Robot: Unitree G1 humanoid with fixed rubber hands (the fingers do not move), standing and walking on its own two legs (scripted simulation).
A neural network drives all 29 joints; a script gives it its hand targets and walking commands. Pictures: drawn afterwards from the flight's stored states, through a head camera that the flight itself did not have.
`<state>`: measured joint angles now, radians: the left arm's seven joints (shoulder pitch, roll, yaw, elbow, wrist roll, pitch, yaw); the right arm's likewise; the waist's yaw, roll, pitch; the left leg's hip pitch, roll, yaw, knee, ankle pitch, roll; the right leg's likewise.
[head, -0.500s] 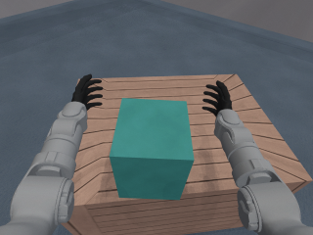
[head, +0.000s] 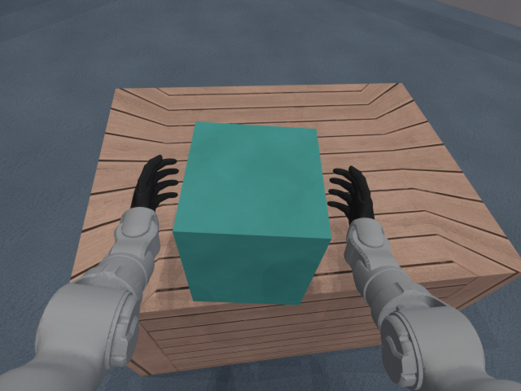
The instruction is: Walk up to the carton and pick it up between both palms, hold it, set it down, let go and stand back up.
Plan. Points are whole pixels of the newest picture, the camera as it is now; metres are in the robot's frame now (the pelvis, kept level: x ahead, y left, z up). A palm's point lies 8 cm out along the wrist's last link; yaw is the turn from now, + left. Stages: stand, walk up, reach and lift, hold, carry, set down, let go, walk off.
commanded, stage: reach and lift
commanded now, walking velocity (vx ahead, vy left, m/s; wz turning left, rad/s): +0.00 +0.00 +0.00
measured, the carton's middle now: (251, 219) +0.43 -0.01 -0.01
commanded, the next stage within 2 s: none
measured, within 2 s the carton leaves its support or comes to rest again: neither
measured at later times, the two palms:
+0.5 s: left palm (164, 209) +0.43 +0.13 +0.02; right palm (343, 216) +0.41 -0.17 +0.02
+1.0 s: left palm (164, 214) +0.42 +0.13 +0.02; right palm (340, 226) +0.39 -0.16 +0.02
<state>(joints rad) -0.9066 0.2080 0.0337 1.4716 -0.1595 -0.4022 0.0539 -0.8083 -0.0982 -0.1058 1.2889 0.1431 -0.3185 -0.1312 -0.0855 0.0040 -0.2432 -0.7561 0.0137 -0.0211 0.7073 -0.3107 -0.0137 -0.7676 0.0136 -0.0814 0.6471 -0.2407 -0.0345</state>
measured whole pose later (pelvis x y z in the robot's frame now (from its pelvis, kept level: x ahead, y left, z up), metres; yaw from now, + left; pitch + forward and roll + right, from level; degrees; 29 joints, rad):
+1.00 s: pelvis +0.02 +0.00 +0.01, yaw +1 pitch +17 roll -2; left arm -0.81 0.07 0.40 1.43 0.21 -0.57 0.07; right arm -0.68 0.12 -0.61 1.12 -0.42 -0.48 -0.13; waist -0.09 0.04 -0.14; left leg -0.62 0.01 -0.04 0.63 -0.31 -0.01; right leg -0.62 0.01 -0.10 0.56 -0.24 -0.03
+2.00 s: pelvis +0.03 +0.00 +0.02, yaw +1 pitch +18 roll -2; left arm -0.75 0.02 0.44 1.29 0.32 -0.53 0.07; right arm -0.64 0.12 -0.63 1.12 -0.43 -0.54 -0.13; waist -0.07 0.01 -0.13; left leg -0.57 0.02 -0.04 0.50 -0.25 -0.01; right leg -0.55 0.03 -0.09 0.39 -0.16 -0.03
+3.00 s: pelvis +0.02 +0.00 +0.01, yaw +1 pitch +23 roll -2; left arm -0.71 0.09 0.00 1.29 -0.12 -0.46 0.15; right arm -0.60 0.02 -0.16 1.07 -0.04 -0.38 -0.20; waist -0.08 0.08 -0.30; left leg -0.72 0.02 -0.05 0.61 -0.28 -0.01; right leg -0.70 0.02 -0.11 0.50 -0.20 -0.03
